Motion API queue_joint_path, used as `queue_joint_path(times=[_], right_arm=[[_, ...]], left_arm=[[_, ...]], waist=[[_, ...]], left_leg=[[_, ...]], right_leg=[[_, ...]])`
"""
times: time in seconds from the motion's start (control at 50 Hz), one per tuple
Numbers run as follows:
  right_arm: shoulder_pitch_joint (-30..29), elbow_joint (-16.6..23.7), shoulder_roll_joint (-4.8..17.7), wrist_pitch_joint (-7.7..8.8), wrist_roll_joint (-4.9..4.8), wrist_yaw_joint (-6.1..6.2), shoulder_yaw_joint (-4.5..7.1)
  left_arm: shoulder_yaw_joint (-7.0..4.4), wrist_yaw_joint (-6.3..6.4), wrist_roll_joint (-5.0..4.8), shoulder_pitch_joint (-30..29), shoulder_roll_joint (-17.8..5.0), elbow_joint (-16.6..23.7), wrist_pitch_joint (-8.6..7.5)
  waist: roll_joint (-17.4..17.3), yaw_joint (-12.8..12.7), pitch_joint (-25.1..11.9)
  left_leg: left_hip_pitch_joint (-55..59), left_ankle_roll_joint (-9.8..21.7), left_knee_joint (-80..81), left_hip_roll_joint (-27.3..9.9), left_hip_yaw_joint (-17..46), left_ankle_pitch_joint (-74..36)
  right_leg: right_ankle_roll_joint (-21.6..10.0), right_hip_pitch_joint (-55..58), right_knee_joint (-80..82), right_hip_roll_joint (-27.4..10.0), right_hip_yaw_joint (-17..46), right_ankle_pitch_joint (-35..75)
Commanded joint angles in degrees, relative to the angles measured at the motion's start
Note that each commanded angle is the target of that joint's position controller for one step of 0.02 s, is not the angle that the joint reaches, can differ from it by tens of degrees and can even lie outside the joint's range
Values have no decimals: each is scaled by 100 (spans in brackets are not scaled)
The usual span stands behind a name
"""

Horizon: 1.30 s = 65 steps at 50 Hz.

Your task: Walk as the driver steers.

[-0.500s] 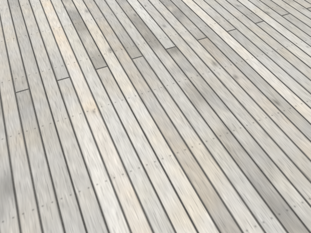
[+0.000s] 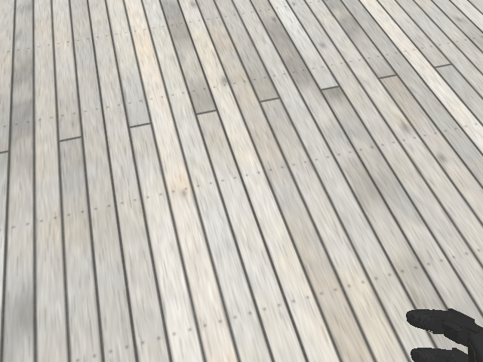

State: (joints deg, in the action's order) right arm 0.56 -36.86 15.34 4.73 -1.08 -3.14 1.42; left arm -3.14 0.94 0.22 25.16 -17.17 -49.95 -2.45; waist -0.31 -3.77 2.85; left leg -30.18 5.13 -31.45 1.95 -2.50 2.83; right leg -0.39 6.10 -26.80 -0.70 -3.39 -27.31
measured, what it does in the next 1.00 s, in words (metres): walks ahead, turning left: right foot, then left foot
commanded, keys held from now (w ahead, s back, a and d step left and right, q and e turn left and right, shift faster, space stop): w+q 1.00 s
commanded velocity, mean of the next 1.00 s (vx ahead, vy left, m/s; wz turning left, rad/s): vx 0.50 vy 0.00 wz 0.52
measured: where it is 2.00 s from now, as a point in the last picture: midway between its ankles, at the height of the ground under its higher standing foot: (132, 202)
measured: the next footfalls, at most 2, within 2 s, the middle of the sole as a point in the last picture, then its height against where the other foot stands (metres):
right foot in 0.48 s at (302, 357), level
left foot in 0.98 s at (172, 297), level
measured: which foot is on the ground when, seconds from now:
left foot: down 0.00-0.48, up 0.50-0.96, down 0.98-1.00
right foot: down 0.00-0.00, up 0.02-0.46, down 0.48-1.00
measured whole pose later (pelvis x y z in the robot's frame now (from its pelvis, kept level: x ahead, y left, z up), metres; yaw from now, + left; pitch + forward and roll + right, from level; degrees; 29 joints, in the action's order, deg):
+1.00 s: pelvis +0.52 +0.11 +0.00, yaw +34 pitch +2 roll -2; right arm 3.3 -32.1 16.7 1.0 -1.3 -2.9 3.2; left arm -4.6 0.6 -1.3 19.6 -18.7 -48.2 -3.0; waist -0.8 -3.9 3.7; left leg -29.7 5.3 -34.7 0.1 -2.2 6.5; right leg 2.7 2.1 -31.1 -5.4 -13.2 -26.4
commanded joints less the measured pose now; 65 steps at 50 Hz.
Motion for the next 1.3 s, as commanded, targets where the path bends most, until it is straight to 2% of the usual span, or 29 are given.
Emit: queue_joint_path(times=[0.02, 0.04, 0.06, 0.08, 0.14, 0.24, 0.3, 0.36, 0.42, 0.46, 0.48, 0.5, 0.52, 0.54, 0.56, 0.62, 0.72, 0.8, 0.9, 0.94, 0.98, 1.0, 1.02, 1.04, 1.06, 1.08, 1.1, 1.16, 1.3], right_arm=[[2240, -172, 1467, -56, -22, 76, 523], [2001, -132, 1138, -53, 0, 86, 435], [1671, -82, 1029, -48, 32, 106, 407], [1383, -53, 955, -26, 65, 110, 381], [1023, 81, 802, 21, 132, 144, 350], [1435, -92, 1021, 28, 37, 293, 423], [1759, -204, 1120, -56, -28, 366, 453], [2060, -310, 1115, -139, -73, 397, 460], [2079, -312, 1074, -222, -52, 426, 462], [1959, -262, 909, -258, -28, 412, 415], [1939, -173, 571, -232, 31, 379, 289], [2605, -35, 195, -178, -69, 375, 162], [2669, -2, 602, -156, -128, 395, 202], [2208, -23, 1032, -187, -133, 401, 327], [1838, 44, 1052, -226, -72, 407, 349], [1611, 172, 764, -298, -53, 327, 357], [1215, 390, 456, -363, -8, 267, 267], [579, 528, 361, -276, -14, 127, 207], [-15, 831, 456, -278, -36, -24, 237], [276, 839, 673, -320, 5, -28, 352], [1882, 436, 1192, -391, -19, 71, 666], [2504, 306, 1719, -445, -64, 199, 813], [2241, 526, 2006, -350, -72, 175, 781], [2244, 546, 1462, -257, -30, 121, 626], [2085, 477, 1258, -189, 9, 117, 553], [1723, 479, 1146, -154, 11, 121, 514], [1415, 523, 983, -136, 40, 137, 461], [1198, 519, 962, -99, 87, 212, 438], [1748, 119, 1129, -160, -2, 406, 481]], left_arm=[[96, -43, 86, 548, -155, 587, -255], [-50, -128, -137, -78, -719, 764, -413], [-48, -151, -266, -645, -813, 970, -505], [-31, -121, -186, -905, -743, 1040, -556], [-70, -56, 35, -719, -675, 1038, -424], [11, 7, 112, -1571, -417, 1369, -315], [70, -53, 60, -2256, -267, 1524, -390], [35, -131, -43, -2657, -381, 1653, -449], [-69, -190, -76, -2600, -597, 1675, -516], [-194, -153, -76, -1855, -774, 1503, -561], [-281, -101, 24, -1105, -1027, 1436, -583], [-419, -70, 113, -436, -1510, 1286, -505], [-373, -131, -16, -287, -1180, 1193, -443], [-258, -122, -33, -548, -762, 1262, -409], [-202, -111, -1, -824, -608, 1292, -368], [-124, -98, 49, -1228, -380, 1180, -363], [-245, -99, 6, -1172, -664, 915, -429], [-280, -70, -38, -1103, -846, 760, -365], [-364, -64, -177, -802, -1118, 539, -227], [-422, -33, -220, -811, -1307, 535, -152], [-374, 9, -226, -827, -1218, 581, -94], [-199, -1, 5, -575, -713, 763, -131], [-20, -61, 54, -452, -347, 1075, -306], [-153, -135, -141, -1082, -926, 1152, -454], [-140, -165, -260, -1383, -943, 1274, -535], [-118, -118, -156, -1389, -849, 1226, -563], [-155, -81, -18, -1329, -889, 1172, -535], [-145, -90, 74, -1155, -761, 1103, -369], [26, -164, 27, -2497, -349, 1420, -362]], waist=[[-1372, 813, -2692], [-901, 962, -2009], [-493, 878, -1223], [28, 655, -675], [-170, 205, -456], [-177, 435, -106], [-267, 724, -139], [-353, 853, -177], [-561, 709, -277], [-654, 282, -569], [-307, -72, -1279], [1179, 26, -2152], [1605, 1, -2077], [941, -110, -1278], [566, -67, -786], [736, 233, -172], [499, 248, -79], [384, 32, 33], [380, -29, 187], [542, 250, -135], [350, 1136, -1011], [-723, 1156, -1510], [-1593, 722, -2395], [-773, 1101, -2191], [-607, 993, -1400], [-74, 699, -920], [-103, 485, -724], [-264, 241, -574], [-369, 706, -215]], left_leg=[[5567, 1788, 1118, -2156, 4945, 1608], [5069, 1497, 1511, -2012, 4723, 2287], [4186, 1293, 1624, -1807, 3900, 2049], [3241, 1203, 1751, -1578, 3306, 1367], [2024, 1190, 2056, -1156, 2593, 175], [1335, 1063, 2182, -806, 1893, -48], [1262, 791, 1988, -616, 1760, 225], [1658, 728, 1645, -760, 2147, 517], [2223, 607, 1077, -935, 2687, 459], [2111, 385, 401, -717, 2665, 143], [1600, 184, -897, -416, 2299, 437], [-338, -269, -2762, 412, 1361, 2240], [-1337, -371, -3794, 105, 1245, 3135], [-1615, -424, -4200, -160, 1299, 2628], [-1539, -477, -4219, -341, 1091, 2186], [-1046, -534, -3684, -720, 929, 1537], [-1190, -664, -2719, -852, 789, 809], [-862, -561, -1377, -769, 474, -282], [-641, -227, -538, -589, 111, 117], [58, 21, -440, -222, -210, 708], [2424, 417, -20, 216, -280, 461], [4317, 931, 57, -912, 1588, 604], [5386, 1939, 1074, -2080, 4882, 1864], [5202, 1652, 1468, -2032, 4675, 2145], [4460, 1440, 1503, -1842, 3869, 1814], [3580, 1259, 1513, -1581, 3260, 1166], [2967, 1158, 1563, -1385, 2825, 504], [2067, 1231, 1821, -1156, 2355, -516], [1544, 789, 1776, -671, 1743, 32]], right_leg=[[92, -4111, -4999, 492, 615, -308], [-12, -4746, -5375, 158, 1164, -134], [-107, -4851, -5174, -94, 1041, 311], [-122, -4722, -4669, -310, 960, 667], [38, -3962, -3859, -591, 967, 1077], [419, -4052, -2160, -479, 793, 2348], [473, -3550, -931, -162, 706, 3283], [448, -3392, -412, -10, 827, 3264], [267, -3136, -36, 60, 941, 2533], [-39, -2027, 362, 7, 803, 2326], [-412, -665, 206, -723, 1391, 2167], [-1314, 1459, 353, -2056, 3573, 1263], [-1482, 1514, 798, -2461, 4850, 58], [-1235, 847, 933, -2206, 4131, -166], [-1049, 188, 998, -1939, 3297, 442], [-899, -1046, 1474, -1373, 1907, 1675], [-1102, -1114, 1817, -1428, 899, 2782], [-920, -980, 1822, -1298, 111, 3092], [-714, -311, 1507, -1541, -321, 3797], [-592, -122, 685, -1528, -566, 5686], [-308, -958, -1523, -1221, -871, 6146], [-13, -2916, -3510, -771, -891, 2890], [185, -4624, -5119, 306, 207, -723], [93, -5220, -5346, -19, 964, -391], [-13, -5363, -5041, -215, 849, 108], [-4, -5076, -4510, -448, 832, 527], [41, -4690, -4050, -602, 856, 783], [269, -4131, -3550, -616, 759, 1133], [487, -3685, -905, -134, 630, 3255]])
